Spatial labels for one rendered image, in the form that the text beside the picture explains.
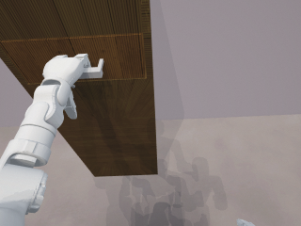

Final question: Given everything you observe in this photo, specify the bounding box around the robot left forearm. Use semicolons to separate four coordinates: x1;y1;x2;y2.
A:
0;76;71;171

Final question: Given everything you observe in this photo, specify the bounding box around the handle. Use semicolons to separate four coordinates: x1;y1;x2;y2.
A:
42;58;104;79

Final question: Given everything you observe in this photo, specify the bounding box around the drawer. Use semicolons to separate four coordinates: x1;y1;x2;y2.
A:
0;32;146;83

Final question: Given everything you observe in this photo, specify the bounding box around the robot left upper arm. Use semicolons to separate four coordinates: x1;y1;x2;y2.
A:
0;163;48;226

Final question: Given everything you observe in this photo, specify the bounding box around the cabinet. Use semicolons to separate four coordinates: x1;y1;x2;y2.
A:
0;0;158;177

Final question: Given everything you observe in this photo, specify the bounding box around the robot left hand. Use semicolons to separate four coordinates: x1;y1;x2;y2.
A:
43;54;91;120

